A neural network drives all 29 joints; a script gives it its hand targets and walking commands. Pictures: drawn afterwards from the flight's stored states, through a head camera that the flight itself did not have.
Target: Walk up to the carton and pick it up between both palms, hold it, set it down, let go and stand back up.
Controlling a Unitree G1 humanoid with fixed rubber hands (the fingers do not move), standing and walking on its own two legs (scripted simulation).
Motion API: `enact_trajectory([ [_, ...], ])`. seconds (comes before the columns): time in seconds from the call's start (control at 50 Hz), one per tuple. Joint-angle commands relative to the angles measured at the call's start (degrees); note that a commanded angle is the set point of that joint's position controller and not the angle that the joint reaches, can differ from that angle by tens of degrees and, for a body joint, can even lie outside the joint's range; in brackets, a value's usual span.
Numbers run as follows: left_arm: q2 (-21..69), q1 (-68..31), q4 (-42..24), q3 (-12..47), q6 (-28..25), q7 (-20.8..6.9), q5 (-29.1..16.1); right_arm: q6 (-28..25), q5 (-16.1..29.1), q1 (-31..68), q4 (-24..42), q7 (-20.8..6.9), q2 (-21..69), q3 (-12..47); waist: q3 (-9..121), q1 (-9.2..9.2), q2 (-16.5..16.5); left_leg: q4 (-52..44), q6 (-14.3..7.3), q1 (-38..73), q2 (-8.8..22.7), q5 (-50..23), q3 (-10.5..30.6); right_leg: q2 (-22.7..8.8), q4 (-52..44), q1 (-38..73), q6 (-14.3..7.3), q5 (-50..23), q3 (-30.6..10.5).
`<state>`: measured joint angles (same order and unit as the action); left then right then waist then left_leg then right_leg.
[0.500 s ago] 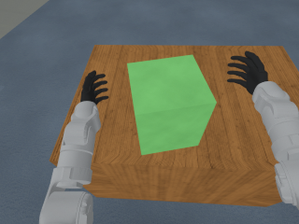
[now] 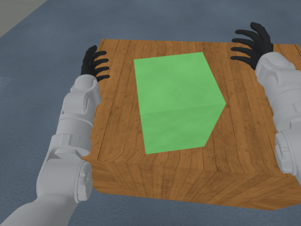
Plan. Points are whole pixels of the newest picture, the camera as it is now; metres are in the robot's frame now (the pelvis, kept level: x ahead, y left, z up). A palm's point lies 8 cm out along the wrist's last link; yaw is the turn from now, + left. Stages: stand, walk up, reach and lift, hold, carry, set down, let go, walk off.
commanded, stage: reach and lift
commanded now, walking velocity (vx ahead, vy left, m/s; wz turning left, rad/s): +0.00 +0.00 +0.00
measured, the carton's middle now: (172, 106) +0.47 +0.01 -0.02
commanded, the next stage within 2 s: none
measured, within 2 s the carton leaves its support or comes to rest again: neither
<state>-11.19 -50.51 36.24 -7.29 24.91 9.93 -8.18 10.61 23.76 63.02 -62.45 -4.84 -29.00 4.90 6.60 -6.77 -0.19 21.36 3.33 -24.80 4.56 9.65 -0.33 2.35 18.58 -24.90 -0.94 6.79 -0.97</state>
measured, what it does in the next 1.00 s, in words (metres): stands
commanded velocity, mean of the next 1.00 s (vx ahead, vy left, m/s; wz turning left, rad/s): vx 0.00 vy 0.00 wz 0.00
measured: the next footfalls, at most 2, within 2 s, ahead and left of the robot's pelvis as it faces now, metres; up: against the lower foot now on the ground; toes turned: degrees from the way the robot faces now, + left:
none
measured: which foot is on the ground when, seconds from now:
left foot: down 0.00-1.00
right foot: down 0.00-1.00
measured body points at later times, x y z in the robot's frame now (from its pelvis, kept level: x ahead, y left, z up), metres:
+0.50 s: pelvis -0.01 +0.00 -0.02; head +0.09 +0.00 +0.42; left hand +0.42 +0.20 +0.03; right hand +0.49 -0.17 +0.05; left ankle -0.01 +0.15 -0.74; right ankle +0.01 -0.11 -0.74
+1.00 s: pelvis -0.01 -0.01 -0.03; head +0.11 -0.01 +0.40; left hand +0.43 +0.19 +0.01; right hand +0.50 -0.15 +0.03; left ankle -0.01 +0.15 -0.74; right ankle +0.01 -0.11 -0.74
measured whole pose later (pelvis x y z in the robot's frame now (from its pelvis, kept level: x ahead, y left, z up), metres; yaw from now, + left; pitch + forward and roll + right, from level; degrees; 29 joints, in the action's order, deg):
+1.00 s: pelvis -0.01 -0.01 -0.03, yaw +0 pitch +27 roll -1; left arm -4.4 -51.2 68.8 -6.1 -17.0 9.1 -9.4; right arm -16.7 18.6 60.9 -80.9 -1.3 -18.3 5.7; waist 14.7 -7.7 0.5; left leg 36.2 3.8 -49.1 5.2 14.3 0.7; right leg 3.0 33.8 -49.3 -1.4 11.7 0.0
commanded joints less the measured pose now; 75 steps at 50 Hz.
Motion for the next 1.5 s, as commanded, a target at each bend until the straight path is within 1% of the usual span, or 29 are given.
enact_trajectory([
  [0.0,-4.11,-20.28,-3.31,-0.6,-6.58,-1.0,2.12,-5.05,-1.26,20.16,1.76,-0.29,-7.01,-1.84,34.3,0.25,-2.8,1.31,0.54,9.52,-4.58,-19.48,-2.62,1.43,3.33,20.43,2.65,-25.28,1.09],
  [0.08,-1.92,-18.35,-0.22,-0.58,-14.33,-1.51,4.86,-11.65,-3.15,17.41,-2.04,-0.55,-5.66,-2.33,35.0,0.26,-0.98,2.13,1.38,9.37,-4.41,-21.92,-2.88,1.57,3.7,19.44,2.44,-25.93,1.99],
  [0.14,-0.97,-19.64,0.32,-0.02,-20.7,-1.0,5.4,-17.28,-4.73,18.41,-1.42,-0.5,-5.29,-3.31,38.31,0.32,-0.29,3.42,2.05,10.15,-4.08,-23.18,-3.26,1.73,3.86,16.45,2.27,-25.07,3.01],
  [0.2,-1.43,-21.94,0.8,0.12,-25.96,-0.15,4.46,-21.27,-5.94,20.77,1.19,0.17,-4.87,-4.23,42.42,0.15,-1.0,4.68,1.98,9.22,-3.95,-22.31,-3.88,1.68,4.61,14.27,2.4,-23.63,3.27],
  [0.28,-0.93,-22.93,4.68,1.69,-30.27,0.71,2.29,-23.33,-6.61,22.11,0.95,0.76,-4.4,-4.42,48.03,0.57,-2.17,6.63,2.04,7.97,-3.61,-21.51,-4.06,1.9,5.89,11.55,2.16,-22.45,3.33],
  [0.3,-0.87,-23.17,6.77,2.01,-31.23,0.76,1.97,-23.53,-7.14,21.72,-0.89,0.9,-4.38,-4.84,48.39,1.1,-2.2,6.78,2.03,7.21,-3.48,-19.81,-4.05,1.86,6.12,10.13,1.94,-20.25,3.42],
  [0.32,-1.24,-23.56,7.5,1.88,-32.28,0.92,1.27,-23.82,-7.32,22.06,-0.67,1.03,-4.15,-4.85,49.57,0.59,-2.84,7.31,1.89,6.3,-3.39,-19.34,-4.24,1.86,6.51,9.44,1.77,-19.34,3.38],
  [0.38,-0.85,-22.9,14.61,2.51,-34.9,0.87,-0.34,-23.99,-7.42,21.8,-4.61,1.18,-2.86,-3.93,48.9,0.51,-5.02,8.26,1.45,2.79,-3.08,-16.4,-4.12,1.74,7.72,7.56,1.54,-16.08,3.25],
  [0.42,-1.28,-22.19,19.28,1.98,-36.93,0.43,-0.65,-24.81,-7.41,21.2,-6.48,1.51,-1.88,-3.2,49.14,0.09,-6.48,9.11,1.1,-0.59,-3.15,-15.66,-4.36,1.34,9.17,8.62,2.04,-17.29,2.82],
  [0.44,-1.06,-21.49,22.35,1.85,-38.02,0.02,-0.44,-25.25,-7.28,20.2,-9.17,1.68,-1.25,-2.55,47.61,0.14,-6.52,9.21,1.08,-2.3,-3.19,-15.01,-4.31,1.13,9.77,8.82,2.13,-17.44,2.59],
  [0.48,-1.22,-21.16,25.59,1.56,-40.15,-0.52,-0.39,-26.83,-6.59,20.3,-11.02,2.02,-0.82,-1.46,47.07,-0.49,-6.15,9.8,1.25,-4.4,-3.23,-15.73,-4.57,0.92,10.99,9.28,2.31,-19.08,2.5],
  [0.58,-2.28,-23.48,27.39,1.81,-43.71,-0.64,-1.68,-29.46,-3.32,21.93,-11.16,2.34,-0.17,1.7,48.45,-1.52,-5.54,11.81,1.64,-7.69,-3.41,-17.14,-4.98,0.86,13.59,9.2,2.75,-21.24,2.08],
  [0.62,-2.12,-24.84,25.59,2.52,-44.48,-0.39,-2.23,-30.34,-2.5,22.49,-10.64,2.38,-0.55,1.96,50.7,-1.28,-4.18,12.75,2.22,-6.86,-3.32,-18.45,-5.12,1.2,14.35,7.68,2.69,-21.44,2.43],
  [0.66,-1.87,-25.23,25.4,3.03,-44.69,-0.23,-2.91,-30.41,-1.72,22.94,-10.51,2.19,-0.44,2.97,51.58,-1.5,-4.17,13.74,2.44,-6.11,-3.19,-19.28,-5.22,1.6,14.83,5.79,2.51,-21.11,2.79],
  [0.68,-1.56,-24.97,25.45,3.61,-44.58,-0.25,-3.16,-30.19,-1.31,22.53,-11.34,2.15,-0.48,3.02,51.35,-0.98,-3.65,13.97,2.58,-5.85,-3.12,-18.91,-5.02,1.59,14.94,4.79,2.29,-20.26,2.79],
  [0.7,-1.45,-25.02,24.74,3.75,-44.58,-0.22,-3.43,-30.2,-1.04,22.49,-10.9,2.06,-0.34,3.22,52.14,-1.36,-3.35,14.43,2.53,-5.72,-3.13,-18.92,-5.1,1.53,15.05,4.09,2.16,-19.64,2.7],
  [0.74,-1.47,-24.91,24.39,3.61,-44.33,-0.27,-3.56,-29.9,-1.01,22.47,-11.01,2.27,-0.05,3.05,52.88,-0.96,-3.52,15.14,2.36,-6.63,-3.23,-18.59,-5.08,1.48,15.66,4.16,2.17,-19.85,2.46],
  [0.76,-1.06,-25.02,23.85,3.79,-44.26,-0.31,-3.7,-29.79,-1.42,22.39,-11.09,2.47,-0.06,2.45,53.79,-0.29,-3.89,15.25,2.4,-6.64,-3.18,-18.76,-4.96,1.59,15.88,4.16,2.25,-20.27,2.51],
  [0.84,0.05,-24.15,22.76,2.95,-44.24,-0.68,-2.93,-29.6,-2.39,22.12,-10.78,2.73,1.46,2.0,54.19,-0.28,-4.59,16.05,2.15,-7.71,-3.37,-20.21,-4.85,1.67,16.61,4.91,2.54,-22.97,2.43],
  [0.92,1.17,-23.69,21.97,0.48,-44.56,-1.01,-0.69,-30.06,-5.06,22.59,-8.97,3.56,3.75,0.16,54.65,-0.33,-5.65,15.67,1.39,-10.76,-3.87,-19.45,-5.05,1.01,17.33,8.16,3.26,-25.2,1.7],
  [0.96,2.53,-23.97,22.62,-0.08,-44.67,-1.02,0.37,-30.12,-7.15,23.53,-8.26,4.04,5.56,-1.41,53.9,0.11,-6.25,15.18,1.12,-11.61,-3.9,-19.0,-4.97,0.88,17.27,9.15,3.38,-25.4,1.75],
  [1.02,4.6,-23.96,22.58,-2.17,-44.73,-0.62,3.21,-29.93,-9.89,23.24,-8.68,4.49,7.96,-3.4,52.38,-0.3,-5.53,14.19,0.99,-10.48,-3.92,-18.42,-5.04,0.72,16.37,9.21,3.01,-23.51,1.75],
  [1.04,5.49,-23.99,22.32,-2.76,-44.43,-0.4,4.49,-29.92,-11.14,23.12,-9.0,4.84,8.41,-4.8,51.81,0.24,-5.03,13.96,1.16,-9.69,-3.86,-18.69,-5.0,0.82,16.12,9.21,2.89,-23.57,1.85],
  [1.1,6.79,-23.69,21.88,-5.63,-43.66,0.28,7.72,-29.65,-14.32,23.01,-7.8,5.77,10.29,-7.25,51.13,-0.11,-5.41,12.63,0.67,-9.18,-4.0,-17.94,-5.36,0.75,15.34,11.15,2.94,-23.49,1.57],
  [1.18,9.33,-24.68,19.84,-7.53,-42.79,0.96,10.5,-28.94,-18.18,23.34,-5.4,6.56,13.4,-10.26,50.91,0.33,-5.93,11.06,0.33,-8.19,-4.01,-17.61,-5.78,0.82,14.38,13.16,2.88,-23.84,1.46],
  [1.26,11.03,-25.29,19.23,-8.87,-42.54,1.08,12.64,-28.11,-20.81,22.54,-4.09,6.36,15.82,-12.09,49.82,-0.09,-4.9,9.3,0.34,-6.19,-4.07,-17.93,-6.18,0.77,13.06,14.17,2.28,-23.72,1.53],
  [1.3,12.41,-26.3,18.45,-8.27,-42.1,1.18,13.17,-27.77,-22.16,22.56,-4.03,6.04,16.61,-13.61,49.51,0.3,-4.0,8.69,0.55,-4.03,-3.94,-17.25,-6.12,0.84,11.65,12.1,1.67,-20.38,1.96],
  [1.36,12.93,-26.25,18.12,-8.7,-41.53,1.58,14.33,-27.35,-23.83,22.11,-3.57,5.88,16.62,-15.34,48.56,0.4,-3.05,8.26,0.95,-1.37,-3.69,-17.95,-6.22,1.2,10.5,10.95,1.1,-18.91,2.52],
  [1.48,15.47,-27.49,15.79,-9.96,-40.67,1.29,16.35,-26.61,-28.58,21.76,-1.8,4.58,19.95,-19.56,47.47,0.35,-3.73,7.14,0.59,1.41,-3.59,-16.65,-6.45,1.16,8.63,9.7,1.01,-15.09,3.22],
])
